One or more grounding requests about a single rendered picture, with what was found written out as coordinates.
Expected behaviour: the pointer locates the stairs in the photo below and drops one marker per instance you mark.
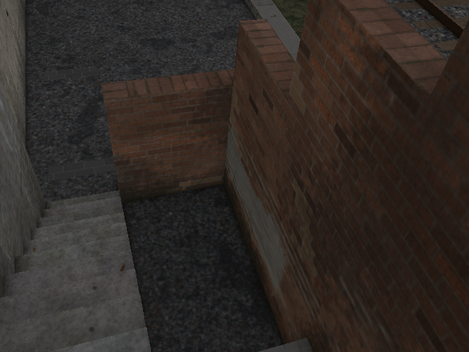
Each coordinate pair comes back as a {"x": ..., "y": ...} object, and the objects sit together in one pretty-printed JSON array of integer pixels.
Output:
[{"x": 75, "y": 288}]

